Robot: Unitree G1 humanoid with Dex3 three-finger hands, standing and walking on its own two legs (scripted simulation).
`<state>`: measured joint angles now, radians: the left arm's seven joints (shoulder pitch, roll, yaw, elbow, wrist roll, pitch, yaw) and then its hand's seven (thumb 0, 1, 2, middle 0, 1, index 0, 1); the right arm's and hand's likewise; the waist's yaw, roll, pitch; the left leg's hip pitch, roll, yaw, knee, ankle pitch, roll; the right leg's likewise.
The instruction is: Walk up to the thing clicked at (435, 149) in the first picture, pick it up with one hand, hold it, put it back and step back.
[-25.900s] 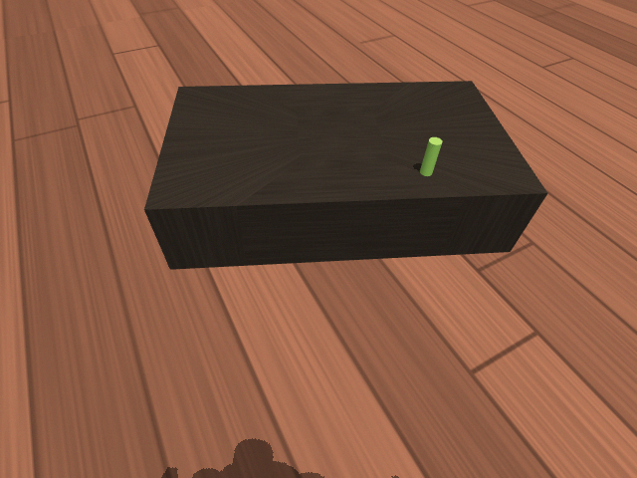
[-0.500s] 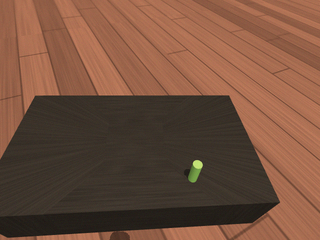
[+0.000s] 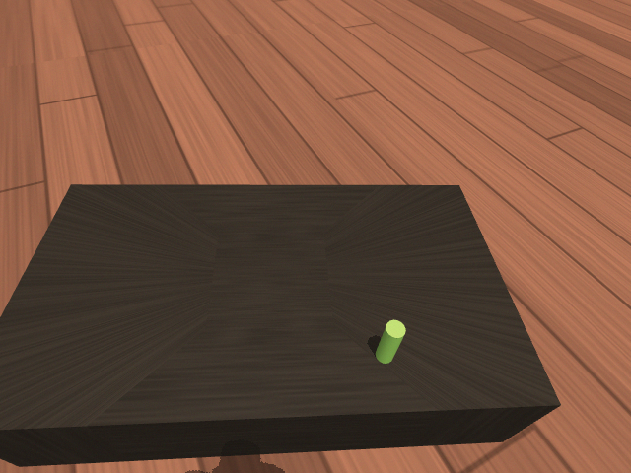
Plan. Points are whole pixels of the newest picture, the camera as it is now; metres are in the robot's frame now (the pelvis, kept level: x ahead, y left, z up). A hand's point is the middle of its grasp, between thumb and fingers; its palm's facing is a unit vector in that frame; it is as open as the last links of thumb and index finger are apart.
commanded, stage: stand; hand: right
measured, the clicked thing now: (389, 342) +0.48 -0.19 -0.38
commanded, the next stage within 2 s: none
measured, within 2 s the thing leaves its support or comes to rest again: neither
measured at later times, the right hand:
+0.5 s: hand out of the picture +0.08 -0.25 -0.15, palm faces -0.03 +0.93 -0.36, open 7.7 cm
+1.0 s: hand out of the picture +0.08 -0.25 -0.15, palm faces -0.04 +0.94 -0.35, open 7.3 cm
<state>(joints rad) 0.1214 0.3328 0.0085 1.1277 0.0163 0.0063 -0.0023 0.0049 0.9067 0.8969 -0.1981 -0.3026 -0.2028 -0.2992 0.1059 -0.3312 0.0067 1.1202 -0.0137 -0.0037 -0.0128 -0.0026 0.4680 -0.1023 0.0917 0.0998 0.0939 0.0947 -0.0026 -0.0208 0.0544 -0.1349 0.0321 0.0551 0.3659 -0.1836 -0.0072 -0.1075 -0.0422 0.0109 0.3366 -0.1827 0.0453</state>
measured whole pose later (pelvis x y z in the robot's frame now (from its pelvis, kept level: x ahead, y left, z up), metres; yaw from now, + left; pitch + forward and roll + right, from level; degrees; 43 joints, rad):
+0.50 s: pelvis +0.00 +0.00 +0.00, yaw +1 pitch -3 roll +0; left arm 0.11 0.34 0.01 1.13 0.01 0.01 -0.01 0.01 0.91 0.89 -0.20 -0.30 -0.20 -0.30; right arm 0.11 -0.34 0.00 1.13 -0.01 0.00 -0.01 0.00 -0.83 -0.88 0.20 0.30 0.21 0.30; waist -0.01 -0.02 0.05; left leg -0.12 0.02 0.05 0.34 -0.18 0.00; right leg -0.09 -0.05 0.00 0.31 -0.18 0.05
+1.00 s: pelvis +0.01 +0.00 +0.00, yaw +1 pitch -2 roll +0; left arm 0.13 0.34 0.01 1.13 0.01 0.00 -0.01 0.01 0.91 0.89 -0.20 -0.30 -0.20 -0.30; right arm 0.11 -0.34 0.00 1.13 -0.01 0.00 0.00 0.01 -0.91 -0.90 0.20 0.30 0.21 0.30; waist 0.00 -0.01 0.05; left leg -0.12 0.02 0.04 0.34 -0.17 -0.01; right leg -0.09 -0.05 -0.01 0.32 -0.18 0.05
